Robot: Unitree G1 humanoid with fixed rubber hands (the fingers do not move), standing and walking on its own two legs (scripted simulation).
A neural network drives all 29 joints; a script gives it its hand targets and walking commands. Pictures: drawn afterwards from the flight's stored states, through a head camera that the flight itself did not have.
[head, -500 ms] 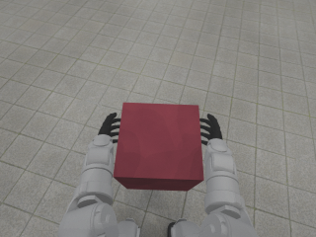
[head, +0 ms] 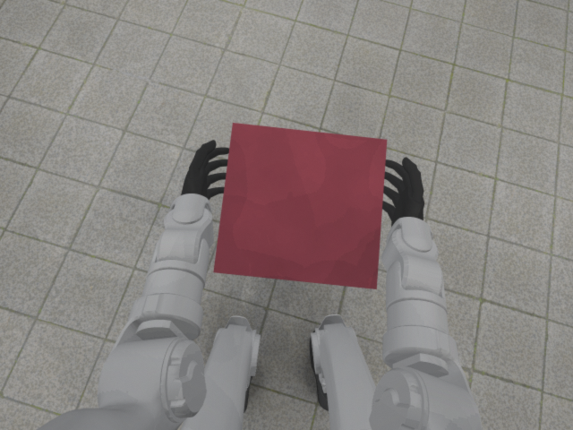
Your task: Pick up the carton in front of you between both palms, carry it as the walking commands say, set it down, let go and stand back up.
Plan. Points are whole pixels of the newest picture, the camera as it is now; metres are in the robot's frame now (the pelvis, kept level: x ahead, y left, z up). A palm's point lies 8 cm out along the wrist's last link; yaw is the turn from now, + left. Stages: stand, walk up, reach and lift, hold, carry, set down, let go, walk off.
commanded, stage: set down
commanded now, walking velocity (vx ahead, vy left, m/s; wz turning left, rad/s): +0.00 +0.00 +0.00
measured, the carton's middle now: (297, 214) +0.42 -0.02 -0.16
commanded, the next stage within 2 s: none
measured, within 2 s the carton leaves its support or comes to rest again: rests again in 1.48 s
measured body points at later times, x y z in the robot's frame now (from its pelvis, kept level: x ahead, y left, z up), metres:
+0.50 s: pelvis -0.03 -0.01 -0.13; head +0.25 +0.00 +0.22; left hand +0.47 +0.12 -0.25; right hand +0.42 -0.17 -0.24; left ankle +0.06 +0.10 -0.59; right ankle +0.07 -0.14 -0.59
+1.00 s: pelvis -0.05 +0.00 -0.23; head +0.30 +0.02 +0.05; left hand +0.51 +0.12 -0.40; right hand +0.44 -0.18 -0.38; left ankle +0.06 +0.10 -0.59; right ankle +0.07 -0.14 -0.59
